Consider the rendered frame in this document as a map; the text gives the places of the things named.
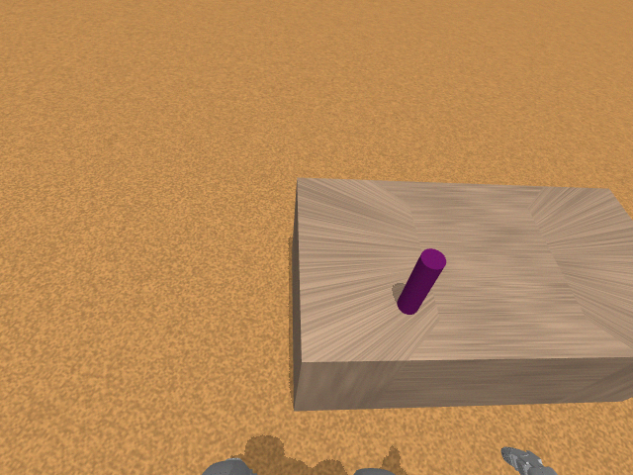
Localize can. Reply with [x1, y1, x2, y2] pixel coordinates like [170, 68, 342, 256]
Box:
[397, 248, 446, 315]

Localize right robot hand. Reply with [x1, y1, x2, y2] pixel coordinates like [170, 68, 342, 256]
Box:
[501, 447, 558, 475]

